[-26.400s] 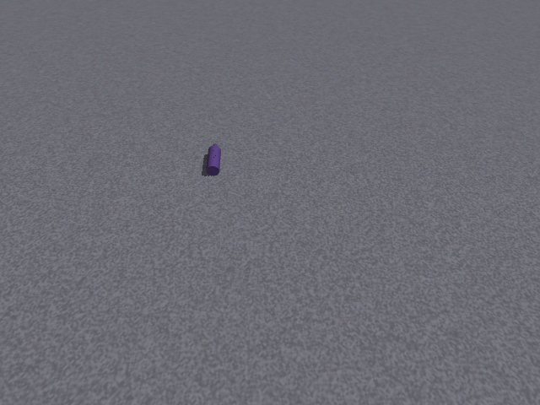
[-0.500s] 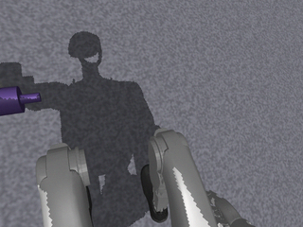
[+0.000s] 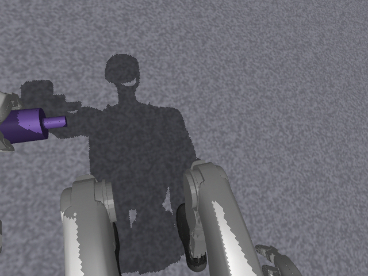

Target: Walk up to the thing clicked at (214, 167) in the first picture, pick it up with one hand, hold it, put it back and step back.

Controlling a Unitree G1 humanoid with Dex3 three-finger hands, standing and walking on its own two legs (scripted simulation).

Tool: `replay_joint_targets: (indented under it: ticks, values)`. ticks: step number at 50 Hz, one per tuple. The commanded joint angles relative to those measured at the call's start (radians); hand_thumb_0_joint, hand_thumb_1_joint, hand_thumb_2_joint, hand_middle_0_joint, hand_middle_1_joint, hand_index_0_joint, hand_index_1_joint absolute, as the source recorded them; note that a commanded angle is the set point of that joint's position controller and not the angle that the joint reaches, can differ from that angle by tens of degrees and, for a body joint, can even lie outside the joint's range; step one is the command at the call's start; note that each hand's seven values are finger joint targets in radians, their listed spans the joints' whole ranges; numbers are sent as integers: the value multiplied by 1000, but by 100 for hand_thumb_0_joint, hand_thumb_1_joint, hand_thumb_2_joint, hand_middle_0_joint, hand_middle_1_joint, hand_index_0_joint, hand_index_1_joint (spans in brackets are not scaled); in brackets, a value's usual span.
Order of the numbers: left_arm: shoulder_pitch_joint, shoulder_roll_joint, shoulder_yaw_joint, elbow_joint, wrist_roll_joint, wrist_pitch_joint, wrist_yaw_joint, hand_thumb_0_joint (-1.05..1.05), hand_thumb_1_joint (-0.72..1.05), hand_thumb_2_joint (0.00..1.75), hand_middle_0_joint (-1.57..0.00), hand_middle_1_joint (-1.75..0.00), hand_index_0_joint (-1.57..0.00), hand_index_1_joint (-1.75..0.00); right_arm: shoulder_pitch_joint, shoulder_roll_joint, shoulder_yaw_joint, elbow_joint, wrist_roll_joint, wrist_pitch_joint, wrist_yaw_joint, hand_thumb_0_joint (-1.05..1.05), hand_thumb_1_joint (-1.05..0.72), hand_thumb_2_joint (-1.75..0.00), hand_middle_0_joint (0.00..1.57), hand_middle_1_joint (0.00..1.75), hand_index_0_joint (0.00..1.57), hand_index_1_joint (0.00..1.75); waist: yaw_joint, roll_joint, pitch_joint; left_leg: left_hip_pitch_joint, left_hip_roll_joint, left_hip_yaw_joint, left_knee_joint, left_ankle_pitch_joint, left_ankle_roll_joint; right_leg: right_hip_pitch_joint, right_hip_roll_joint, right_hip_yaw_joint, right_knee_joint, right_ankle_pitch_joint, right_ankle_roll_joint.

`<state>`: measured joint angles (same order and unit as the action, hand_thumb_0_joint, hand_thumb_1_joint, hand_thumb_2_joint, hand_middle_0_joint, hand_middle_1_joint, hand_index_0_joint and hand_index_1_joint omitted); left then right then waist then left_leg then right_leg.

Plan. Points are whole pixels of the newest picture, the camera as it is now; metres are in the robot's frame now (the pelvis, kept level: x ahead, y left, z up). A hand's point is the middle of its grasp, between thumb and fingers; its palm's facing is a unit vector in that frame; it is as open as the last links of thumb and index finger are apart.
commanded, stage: lift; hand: left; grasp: from above
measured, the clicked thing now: (9, 127) +0.44 +0.33 -0.17
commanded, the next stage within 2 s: hold in 1.50 s
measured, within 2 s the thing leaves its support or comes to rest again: neither
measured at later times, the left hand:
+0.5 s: hand out of the picture +0.37 +0.33 +0.02, palm faces -0.44 -0.14 -0.89, open 9.9 cm
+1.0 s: hand out of the picture +0.32 +0.30 +0.22, palm faces -0.46 -0.15 -0.87, open 9.9 cm
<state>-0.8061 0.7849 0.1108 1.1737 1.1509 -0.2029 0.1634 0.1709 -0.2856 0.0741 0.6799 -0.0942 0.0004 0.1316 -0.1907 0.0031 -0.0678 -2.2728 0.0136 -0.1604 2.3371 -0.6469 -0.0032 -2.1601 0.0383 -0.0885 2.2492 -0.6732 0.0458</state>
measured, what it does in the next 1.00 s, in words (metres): rises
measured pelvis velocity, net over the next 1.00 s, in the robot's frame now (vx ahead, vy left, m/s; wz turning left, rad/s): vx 0.03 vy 0.00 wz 0.12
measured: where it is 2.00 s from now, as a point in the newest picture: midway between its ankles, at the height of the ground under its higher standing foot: (153, 258)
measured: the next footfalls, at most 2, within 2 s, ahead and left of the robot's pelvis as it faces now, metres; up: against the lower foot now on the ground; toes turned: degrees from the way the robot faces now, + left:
none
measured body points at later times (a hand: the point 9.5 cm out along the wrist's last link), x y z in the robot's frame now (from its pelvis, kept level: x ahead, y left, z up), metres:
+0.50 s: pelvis +0.00 +0.00 +0.12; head +0.17 +0.07 +0.53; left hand +0.39 +0.34 +0.07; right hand +0.14 -0.26 +0.01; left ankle +0.08 +0.13 -0.32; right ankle +0.11 -0.13 -0.32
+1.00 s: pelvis +0.03 +0.00 +0.29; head +0.11 +0.03 +0.74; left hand +0.34 +0.31 +0.27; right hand +0.17 -0.24 +0.18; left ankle +0.08 +0.13 -0.32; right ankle +0.10 -0.13 -0.32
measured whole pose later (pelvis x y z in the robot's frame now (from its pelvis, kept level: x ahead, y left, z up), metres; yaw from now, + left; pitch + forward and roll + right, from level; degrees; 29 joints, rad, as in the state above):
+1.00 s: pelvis +0.03 +0.00 +0.29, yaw +7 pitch +18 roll -3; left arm -0.31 0.50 -0.10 0.74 0.98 -0.05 0.05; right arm 0.23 -0.24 -0.01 0.71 0.04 -0.03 -0.04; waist -0.07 0.04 -0.15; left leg -1.14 0.04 -0.04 1.32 -0.50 0.00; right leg -1.09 0.02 -0.01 1.27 -0.51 0.03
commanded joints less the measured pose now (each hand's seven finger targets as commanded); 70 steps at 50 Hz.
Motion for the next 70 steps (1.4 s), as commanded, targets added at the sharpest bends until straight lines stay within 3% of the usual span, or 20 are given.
replay_joint_targets:
  ticks: [1,2,10,11,12,18,21,29,30,33,34,40,41,46,48,50,62,64,67,70]
  values:
    - [-316,327,48,-294,-37,12,15,0,80,73,-114,-62,-115,-61,176,-238,-107,-32,20,2,-19,0,-91,-90,20,30,20,30,36,344,-736,616,-6,100,-324,134,29,325,23,-51,-265,183,-83]
    - [-322,351,72,-343,-41,10,13,0,79,71,-112,-62,-114,-60,175,-242,-116,-34,27,4,-23,0,-91,-90,20,30,20,30,56,353,-772,649,-7,96,-343,138,27,326,21,-50,-266,185,-84]
    - [-228,310,69,-498,-93,14,-16,0,75,76,-109,-66,-111,-64,168,-218,-145,-66,56,11,-46,0,-91,-90,20,30,20,30,70,312,-790,729,-6,95,-443,106,32,393,14,-22,-371,154,-81]
    - [-170,275,58,-463,-97,22,-25,0,75,77,-110,-65,-111,-63,169,-218,-148,-64,58,12,-48,0,-90,-90,20,30,20,30,70,299,-749,741,-2,87,-470,97,32,391,12,-25,-384,152,-77]
    - [-228,286,49,-554,-107,18,-29,0,76,76,-110,-65,-111,-63,163,-215,-150,-79,62,12,-54,0,-90,-90,20,30,20,30,70,309,-785,760,-1,85,-485,79,32,406,14,-22,-400,140,-81]
    - [-112,224,26,-639,-141,67,-56,0,79,77,-110,-67,-112,-65,148,-204,-160,-100,83,18,-77,0,-90,-90,20,30,20,30,91,306,-792,892,4,68,-615,86,27,518,13,-17,-489,156,-76]
    - [-24,205,33,-655,-155,91,-74,0,79,76,-111,-64,-112,-63,138,-198,-159,-97,92,21,-94,0,-89,-90,20,30,20,30,102,272,-750,950,6,65,-681,115,28,574,10,-13,-547,174,-70]
    - [73,102,-35,-799,-185,128,-106,0,81,74,-112,-63,-113,-61,98,-165,-151,-101,111,11,-133,0,-89,-90,20,30,20,30,100,262,-698,1148,15,68,-863,158,24,761,12,6,-722,210,-66]
    - [116,113,-11,-782,-183,132,-106,0,81,74,-111,-64,-113,-62,101,-167,-154,-97,113,10,-139,0,-89,-90,20,30,20,30,107,247,-675,1167,16,65,-895,147,24,787,11,9,-749,202,-65]
    - [133,96,-18,-831,-182,133,-102,0,82,75,-112,-65,-114,-63,86,-150,-149,-94,116,2,-152,0,-89,-90,20,30,20,30,106,222,-652,1216,10,90,-941,166,27,881,10,27,-836,216,-65]
    - [152,109,-3,-815,-177,135,-96,0,83,76,-113,-65,-114,-64,82,-150,-147,-94,118,0,-156,0,-89,-90,20,30,20,30,112,225,-636,1236,11,86,-975,160,25,905,9,30,-852,214,-64]
    - [160,34,-58,-725,-168,143,-72,0,81,76,-112,-66,-113,-64,70,-126,-133,-74,130,-24,-178,0,-89,-90,20,30,20,30,92,153,-456,1303,7,97,-1132,73,22,1039,13,51,-1035,149,-63]
    - [148,52,-42,-723,-170,141,-67,0,81,77,-110,-68,-112,-66,70,-130,-138,-70,131,-32,-181,0,-89,-90,20,30,20,30,100,146,-467,1322,5,98,-1152,73,21,1071,14,56,-1063,140,-63]
    - [188,-71,-127,-638,-174,139,-64,0,80,73,-109,-67,-111,-64,82,-119,-139,-58,137,-63,-186,0,-89,-90,20,30,20,30,102,124,-392,1406,2,103,-1259,76,14,1162,14,72,-1172,146,-65]
    - [204,-59,-112,-625,-171,141,-56,0,76,74,-105,-69,-107,-67,80,-122,-145,-57,136,-72,-186,0,-89,-90,20,30,20,30,119,130,-400,1459,1,103,-1299,95,10,1210,16,72,-1206,165,-65]
    - [181,-102,-155,-631,-163,137,-50,0,77,72,-106,-69,-108,-66,84,-114,-145,-52,136,-80,-188,0,-89,-90,20,30,20,30,112,123,-399,1509,0,105,-1330,135,7,1243,16,71,-1238,204,-66]
    - [142,-84,-140,-646,-125,189,49,0,79,83,-111,-70,-111,-69,119,-115,-151,-12,125,-83,-184,0,-89,-90,20,30,20,30,127,100,-387,1731,-14,155,-1464,396,5,1488,7,94,-1421,430,-55]
    - [157,-94,-133,-619,-129,210,51,0,75,84,-107,-72,-108,-71,120,-117,-152,-10,122,-78,-181,0,-89,-90,20,30,20,30,134,103,-387,1770,-13,150,-1492,439,0,1523,6,93,-1439,458,-56]
    - [167,-155,-181,-587,-144,236,39,0,76,86,-109,-71,-109,-70,114,-112,-154,-13,124,-69,-179,0,-89,-90,20,30,20,30,132,85,-358,1810,-13,152,-1532,475,0,1564,5,94,-1483,492,-54]
    - [197,-165,-187,-552,-158,248,15,0,73,86,-108,-69,-107,-69,114,-112,-161,-18,126,-62,-177,0,-89,-90,20,30,20,30,138,68,-342,1833,-18,158,-1564,498,2,1616,2,100,-1523,520,-50]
